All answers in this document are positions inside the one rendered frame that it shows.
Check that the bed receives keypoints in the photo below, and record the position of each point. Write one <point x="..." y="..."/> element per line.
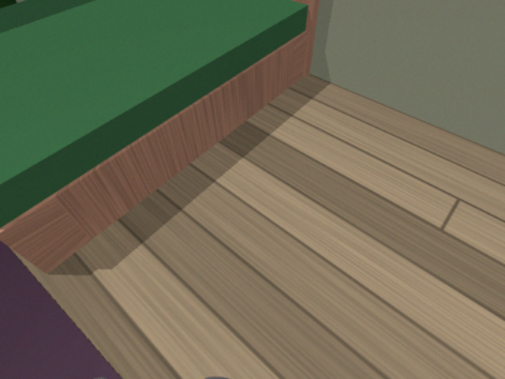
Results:
<point x="104" y="101"/>

